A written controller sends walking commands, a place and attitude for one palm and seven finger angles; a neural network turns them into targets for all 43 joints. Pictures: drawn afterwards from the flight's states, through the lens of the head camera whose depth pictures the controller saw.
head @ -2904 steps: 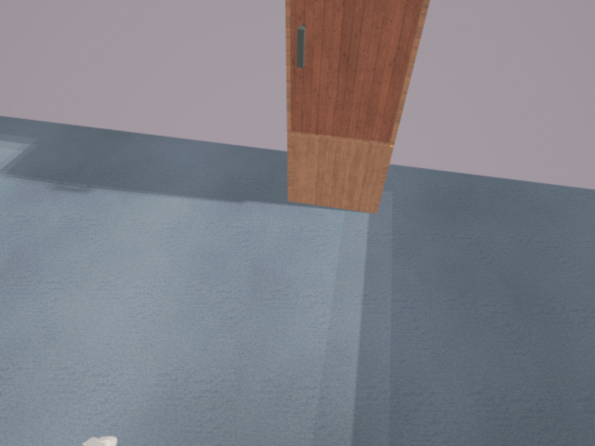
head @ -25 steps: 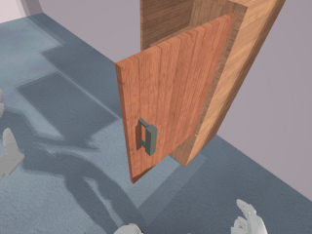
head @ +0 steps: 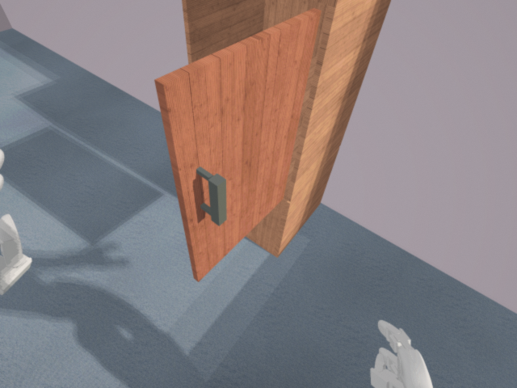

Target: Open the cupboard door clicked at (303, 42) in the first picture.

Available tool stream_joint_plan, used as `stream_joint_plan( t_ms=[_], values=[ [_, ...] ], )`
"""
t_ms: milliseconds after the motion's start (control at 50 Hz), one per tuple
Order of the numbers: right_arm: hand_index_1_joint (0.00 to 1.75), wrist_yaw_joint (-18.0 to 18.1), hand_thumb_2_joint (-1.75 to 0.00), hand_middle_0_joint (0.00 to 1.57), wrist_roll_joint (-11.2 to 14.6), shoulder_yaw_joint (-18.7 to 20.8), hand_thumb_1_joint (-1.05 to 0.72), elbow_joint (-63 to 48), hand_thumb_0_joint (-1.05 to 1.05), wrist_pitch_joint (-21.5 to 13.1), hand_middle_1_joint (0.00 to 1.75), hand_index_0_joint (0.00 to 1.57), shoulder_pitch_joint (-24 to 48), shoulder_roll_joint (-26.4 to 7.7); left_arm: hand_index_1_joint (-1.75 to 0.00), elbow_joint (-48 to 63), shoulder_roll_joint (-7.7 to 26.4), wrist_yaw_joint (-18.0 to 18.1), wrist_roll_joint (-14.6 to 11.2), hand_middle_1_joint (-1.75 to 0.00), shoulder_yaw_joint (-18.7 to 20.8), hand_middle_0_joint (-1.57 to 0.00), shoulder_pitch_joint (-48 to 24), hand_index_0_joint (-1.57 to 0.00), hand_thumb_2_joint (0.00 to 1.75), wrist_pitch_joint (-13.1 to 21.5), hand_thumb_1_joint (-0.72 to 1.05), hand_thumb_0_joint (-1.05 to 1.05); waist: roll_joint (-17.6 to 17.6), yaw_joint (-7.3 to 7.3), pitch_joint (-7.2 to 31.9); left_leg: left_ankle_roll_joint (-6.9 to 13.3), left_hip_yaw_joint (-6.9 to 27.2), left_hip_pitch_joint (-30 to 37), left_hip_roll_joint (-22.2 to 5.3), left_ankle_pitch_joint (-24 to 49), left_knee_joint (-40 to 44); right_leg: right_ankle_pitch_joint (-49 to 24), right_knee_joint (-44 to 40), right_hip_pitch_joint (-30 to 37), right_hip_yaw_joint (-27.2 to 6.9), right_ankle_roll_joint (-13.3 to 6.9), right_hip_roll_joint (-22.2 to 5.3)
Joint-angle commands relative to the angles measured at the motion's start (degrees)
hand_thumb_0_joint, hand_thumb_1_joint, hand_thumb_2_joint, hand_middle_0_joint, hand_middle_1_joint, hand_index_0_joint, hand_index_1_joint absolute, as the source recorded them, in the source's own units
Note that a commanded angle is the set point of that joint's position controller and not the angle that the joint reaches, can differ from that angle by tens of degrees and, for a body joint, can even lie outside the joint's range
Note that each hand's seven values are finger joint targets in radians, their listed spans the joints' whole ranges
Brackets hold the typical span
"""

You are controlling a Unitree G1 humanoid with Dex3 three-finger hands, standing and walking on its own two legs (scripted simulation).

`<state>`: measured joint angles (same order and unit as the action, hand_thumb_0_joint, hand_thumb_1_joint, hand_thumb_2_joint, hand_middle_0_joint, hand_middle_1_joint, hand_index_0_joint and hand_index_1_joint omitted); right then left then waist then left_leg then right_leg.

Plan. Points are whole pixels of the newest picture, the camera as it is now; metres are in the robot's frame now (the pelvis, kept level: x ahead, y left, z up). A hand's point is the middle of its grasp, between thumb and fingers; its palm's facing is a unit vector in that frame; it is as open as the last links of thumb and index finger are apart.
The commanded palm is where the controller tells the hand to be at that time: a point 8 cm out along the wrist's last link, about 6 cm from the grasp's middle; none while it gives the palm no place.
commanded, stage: stop stepping back and stand still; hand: left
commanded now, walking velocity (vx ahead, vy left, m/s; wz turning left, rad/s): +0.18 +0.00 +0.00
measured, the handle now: (210, 196) +0.45 +0.11 +0.01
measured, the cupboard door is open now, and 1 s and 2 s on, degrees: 87 87 87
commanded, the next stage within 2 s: let the arm hang, fingers relaxed in 0.52 s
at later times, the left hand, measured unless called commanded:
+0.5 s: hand out of the picture +0.15 +0.27 +0.17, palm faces +0.50 -0.74 -0.45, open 7.4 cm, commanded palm +0.08 +0.31 +0.18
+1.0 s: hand out of the picture -0.03 +0.19 -0.18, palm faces +0.15 -0.97 -0.18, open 6.9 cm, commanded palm none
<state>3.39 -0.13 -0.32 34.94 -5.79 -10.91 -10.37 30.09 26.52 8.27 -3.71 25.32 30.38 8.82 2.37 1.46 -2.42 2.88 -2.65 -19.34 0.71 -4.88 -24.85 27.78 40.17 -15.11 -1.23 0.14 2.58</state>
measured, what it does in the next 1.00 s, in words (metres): steps on the spot: left foot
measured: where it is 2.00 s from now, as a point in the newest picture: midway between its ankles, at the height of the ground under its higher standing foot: outside the picture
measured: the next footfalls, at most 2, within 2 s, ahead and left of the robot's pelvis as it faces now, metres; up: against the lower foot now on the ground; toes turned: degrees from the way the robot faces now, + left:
left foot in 0.32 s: +0.01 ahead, +0.13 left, +0.00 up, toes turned +6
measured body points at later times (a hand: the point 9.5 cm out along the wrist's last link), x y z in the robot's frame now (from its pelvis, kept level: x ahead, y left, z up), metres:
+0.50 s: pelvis -0.04 +0.00 +0.00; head -0.04 +0.01 +0.45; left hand +0.12 +0.31 +0.19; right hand +0.12 -0.22 -0.09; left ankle -0.03 +0.12 -0.74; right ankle -0.03 -0.10 -0.74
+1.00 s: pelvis -0.04 +0.00 +0.00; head -0.03 +0.03 +0.45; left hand -0.04 +0.24 -0.16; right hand +0.01 -0.23 -0.14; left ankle -0.03 +0.13 -0.74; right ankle -0.03 -0.10 -0.74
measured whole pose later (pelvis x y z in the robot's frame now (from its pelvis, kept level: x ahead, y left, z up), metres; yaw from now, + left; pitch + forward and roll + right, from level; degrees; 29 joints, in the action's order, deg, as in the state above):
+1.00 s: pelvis -0.04 +0.00 +0.00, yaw +6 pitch -1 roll -1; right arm 1.2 -1.3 -0.1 58.7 2.1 -14.0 -10.1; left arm -56.9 11.1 1.2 0.7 2.2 15.7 -1.6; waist 2.3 -0.2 -3.3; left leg -0.1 0.5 -14.7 -0.8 -12.8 -28.7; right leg 14.1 26.6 -11.4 5.2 -1.6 0.3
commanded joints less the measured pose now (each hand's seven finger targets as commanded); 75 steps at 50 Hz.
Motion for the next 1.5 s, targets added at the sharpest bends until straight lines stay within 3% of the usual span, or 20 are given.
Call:
stream_joint_plan(
  t_ms=[0, 40, 80, 100, 160, 240, 300, 360, 440, 480, 520, 580, 600, 640, 680, 740, 860, 920, 1140, 1480],
  values=[
    [0.30, 0.5, -0.90, 0.20, -0.2, 2.9, -0.90, -10.4, 0.00, -2.9, 0.30, 0.20, 5.5, -8.8, -0.30, 14.3, 8.4, 2.0, 0.8, -0.30, 7.7, -0.20, 5.1, -0.20, 0.90, 3.2, 0.90, 0.00, -17.4, -1.80, 6.2, -0.6, 10.8, -11.5, -9.1, -33.8, 18.8, -2.9, -9.4, 15.8, 6.3, -1.3, 1.6],
    [0.30, 0.7, -0.90, 0.20, -0.2, 2.8, -0.90, -10.6, 0.00, -1.9, 0.30, 0.20, 4.6, -7.6, -0.30, 12.1, 7.7, 1.7, 1.3, -0.30, 6.7, -0.20, 6.8, -0.20, 0.90, 3.2, 0.90, 0.00, -10.6, -1.11, 4.9, -2.7, 5.1, -11.5, -3.7, -26.8, 7.9, -3.4, -20.8, 14.7, 2.8, -2.6, -2.2],
    [0.30, 0.9, -0.90, 0.20, -0.4, 3.7, -0.90, -9.2, 0.00, -0.9, 0.30, 0.20, 3.8, -8.3, -0.30, 12.6, 8.9, 1.7, 1.0, -0.30, 7.2, -0.20, 2.7, -0.20, 0.90, 3.6, 0.90, 0.00, 5.7, -0.86, 4.9, -4.3, 3.5, -2.1, 0.2, -15.2, -21.2, 11.7, -33.0, -6.3, -19.8, -9.3, -18.4],
    [0.30, 0.9, -0.90, 0.20, -0.5, 4.0, -0.90, -8.2, 0.00, -0.6, 0.30, 0.20, 3.8, -8.9, -0.30, 13.3, 8.3, 2.2, 1.3, -0.30, 6.9, -0.20, -0.9, -0.20, 0.90, 3.5, 0.90, 0.00, 6.8, -0.99, 3.6, -4.3, 4.6, -4.0, 0.0, -15.1, -29.9, 14.8, -34.0, -10.1, -23.9, -11.7, -21.5],
    [0.30, 1.8, -0.90, 0.20, -0.4, 3.0, -0.90, -6.5, 0.00, -1.3, 0.30, 0.20, 2.4, -8.4, -0.30, 4.7, 6.4, 2.3, 1.9, -0.30, 4.4, -0.20, -4.4, -0.20, 0.90, 4.1, 0.90, 0.00, 3.5, 0.20, 1.8, -2.8, 2.5, -3.0, -2.8, -14.3, -24.3, 8.0, -28.9, -9.3, -11.4, -7.1, -16.3],
    [0.30, 2.8, -0.90, 0.20, -0.4, 2.9, -0.90, -6.2, 0.00, -3.2, 0.30, 0.20, 2.6, -8.3, -0.30, 4.4, 6.0, 2.7, 2.8, -0.30, 2.8, -0.20, -7.8, -0.20, 0.90, 4.9, 0.90, 0.00, 1.6, -0.90, -0.1, -0.7, -0.9, 6.0, -2.0, -15.4, -5.1, 7.9, -25.8, -7.9, -9.1, -6.1, -13.9],
    [0.30, 2.5, -0.90, 0.20, -0.4, 3.4, -0.90, -7.7, 0.00, -4.1, 0.30, 0.20, 2.5, -9.9, -0.30, 9.5, 6.7, 2.7, 2.4, -0.30, 4.0, -0.20, -7.0, -0.20, 0.90, 6.0, 0.90, 0.00, -9.4, -1.46, 1.9, 2.6, 10.8, 9.0, -9.3, -13.6, 4.2, -6.2, -12.7, -5.0, -3.1, -1.8, -5.6],
    [0.30, 1.7, -0.90, 0.20, -0.4, 2.2, -0.90, -6.8, 0.00, -4.5, 0.30, 0.20, 2.9, -8.1, -0.30, 11.1, 6.5, 2.3, 3.2, -0.30, 4.8, -0.20, -6.6, -0.20, 0.90, 6.0, 0.90, 0.00, -15.4, -0.91, 0.3, 4.3, 18.7, -4.0, -14.8, -29.8, 13.9, -7.0, -3.1, 1.5, 3.3, 0.2, -2.2],
    [0.30, 1.1, -0.90, 0.20, -0.3, 2.2, -0.90, -6.8, 0.00, -5.4, 0.30, 0.20, 2.1, -7.9, -0.30, 8.4, 5.5, 2.3, 2.9, -0.30, 4.8, -0.20, -2.4, -0.20, 0.90, 5.9, 0.90, 0.00, -9.8, -1.11, 2.2, 1.2, 9.1, -3.6, -9.3, -15.3, 5.4, -15.3, -13.6, 7.8, 1.8, -0.3, -3.1],
    [0.30, 0.5, -0.90, 0.20, -0.1, 2.7, -0.90, -7.0, 0.00, -5.1, 0.30, 0.20, 1.6, -8.2, -0.30, 7.8, 5.2, 2.1, 2.1, -0.30, 4.8, -0.20, -1.0, -0.20, 0.90, 5.9, 0.90, 0.00, -3.5, -1.10, 5.8, -1.0, 4.6, -0.1, -5.4, -8.4, -1.4, -20.9, -16.4, 7.9, -4.1, -1.7, -5.7],
    [0.30, 0.1, -0.90, 0.20, 0.0, 2.8, -0.90, -6.7, 0.00, -4.5, 0.30, 0.20, 1.6, -7.8, -0.30, 6.8, 5.0, 1.9, 1.4, -0.30, 4.1, -0.20, -0.2, -0.20, 0.90, 5.5, 0.90, 0.00, 0.2, -0.57, 6.9, -2.1, 2.8, 3.4, -3.3, -7.5, -6.7, -21.9, -20.1, 4.5, -9.3, -3.7, -9.9],
    [0.30, 0.4, -0.90, 0.20, -0.1, 2.4, -0.90, -6.8, 0.00, -3.5, 0.30, 0.20, 2.4, -7.4, -0.30, 6.4, 6.2, 2.0, 1.3, -0.30, 5.0, -0.20, -1.1, -0.20, 0.90, 5.3, 0.90, 0.00, 1.2, -0.65, 6.4, -2.1, 2.9, 6.6, -3.3, -5.3, -4.6, -22.6, -20.7, 2.8, -7.6, -3.1, -9.7],
    [0.30, -4.3, -0.90, 0.20, -0.2, 5.5, -0.90, 7.2, 0.00, -6.8, 0.30, 0.20, 4.5, -13.4, -0.30, -36.3, -4.4, -5.7, 5.4, -0.30, -20.0, -0.20, -6.5, -0.20, 0.90, -2.3, 0.90, 0.00, 0.0, 2.21, 4.1, -1.9, 4.3, 5.6, -6.1, 4.4, -12.4, -27.8, -11.0, -5.4, 0.3, -3.3, -11.5],
    [0.30, -3.8, -0.90, 0.20, -0.4, 4.7, -0.90, 6.7, 0.00, 0.2, 0.30, 0.20, -0.7, -11.5, -0.30, -39.3, -8.3, -7.9, 5.8, -0.30, -18.7, -0.20, -5.6, -0.20, 0.90, -8.4, 0.90, 0.00, -2.7, -0.38, 5.3, 0.7, 7.8, 1.1, -8.2, 5.9, -6.3, -24.1, -6.8, -3.3, 1.5, -2.4, -7.6],
    [0.30, -3.4, -0.90, 0.20, -1.1, 3.4, -0.90, 6.0, 0.00, 2.0, 0.30, 0.20, 1.7, -11.6, -0.30, -45.0, -7.8, -8.2, 5.9, -0.30, -19.4, -0.20, -9.1, -0.20, 0.90, -8.7, 0.90, 0.00, 3.4, -1.81, 4.3, 2.3, 10.6, -4.3, -8.5, 4.3, -4.3, -22.0, -6.9, 1.0, 1.8, -1.9, -6.5],
    [0.30, -3.0, -0.90, 0.20, -1.5, 2.9, -0.90, 8.2, 0.00, 3.8, 0.30, 0.20, 1.3, -9.9, -0.30, -56.7, -6.1, -7.8, 5.7, -0.30, -20.3, -0.20, -13.2, -0.20, 0.90, -8.3, 0.90, 0.00, 10.7, -1.22, 7.5, -0.3, 5.6, 2.0, -3.5, 3.1, -8.2, -30.5, -12.4, 2.9, -3.0, -4.4, -11.3],
    [0.30, -2.3, -0.90, 0.20, -1.4, 1.1, -0.90, 16.4, 0.00, 5.8, 0.30, 0.20, 1.2, -6.8, -0.30, -77.2, -7.8, -6.9, 4.5, -0.30, -22.9, -0.20, -15.6, -0.20, 0.90, -8.8, 0.90, 0.00, -9.6, -1.60, 3.9, -0.9, 7.3, 5.3, -5.4, 1.1, 1.0, -19.9, -16.5, 4.3, -1.5, -2.5, -8.4],
    [0.30, -1.8, -0.90, 0.20, -1.5, 1.3, -0.90, 19.3, 0.00, 6.3, 0.30, 0.20, -0.7, -5.6, -0.30, -83.3, -9.8, -6.9, 4.6, -0.30, -22.4, -0.20, -13.8, -0.20, 0.90, -8.9, 0.90, 0.00, -13.0, -1.75, 2.2, -0.9, 7.7, 3.7, -5.6, -7.4, 3.5, -14.8, -20.3, 5.6, -0.9, -3.0, -7.9],
    [0.30, -1.2, -0.90, 0.20, -1.0, 1.2, -0.90, 26.9, 0.00, 6.2, 0.30, 0.20, -9.2, -3.6, -0.30, -94.1, -11.7, -6.6, 4.0, -0.30, -24.1, -0.20, -10.9, -0.20, 0.90, -8.5, 0.90, 0.00, -1.9, -1.24, -0.8, -0.6, 7.1, 5.8, -5.8, -8.1, 6.0, -13.4, -22.4, 4.4, -0.1, -3.0, -8.2],
    [0.30, -1.1, -0.90, 0.20, -1.2, 1.1, -0.90, 29.6, 0.00, 5.7, 0.30, 0.20, -11.8, -0.1, -0.30, -95.4, -14.9, -5.9, 4.3, -0.30, -23.7, -0.20, -8.7, -0.20, 0.90, -8.4, 0.90, 0.00, -3.6, -1.36, -3.5, -0.5, 6.4, 4.7, -5.4, -8.6, 6.6, -13.8, -20.5, 2.0, -0.1, -2.6, -8.0]
  ],
)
